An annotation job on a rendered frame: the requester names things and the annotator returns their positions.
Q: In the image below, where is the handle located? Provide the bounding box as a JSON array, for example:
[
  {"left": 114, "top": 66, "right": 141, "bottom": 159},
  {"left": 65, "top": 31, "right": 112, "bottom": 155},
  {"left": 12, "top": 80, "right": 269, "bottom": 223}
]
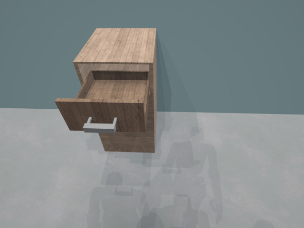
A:
[{"left": 83, "top": 117, "right": 117, "bottom": 133}]

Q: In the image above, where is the cabinet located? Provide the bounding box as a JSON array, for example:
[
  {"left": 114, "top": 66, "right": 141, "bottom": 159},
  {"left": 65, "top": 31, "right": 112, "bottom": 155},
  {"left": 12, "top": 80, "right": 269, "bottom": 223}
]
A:
[{"left": 73, "top": 28, "right": 157, "bottom": 153}]

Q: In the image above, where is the drawer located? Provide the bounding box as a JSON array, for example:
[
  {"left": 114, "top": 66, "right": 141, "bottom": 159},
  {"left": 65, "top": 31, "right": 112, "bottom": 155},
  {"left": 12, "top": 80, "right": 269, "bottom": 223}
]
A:
[{"left": 55, "top": 70, "right": 150, "bottom": 133}]

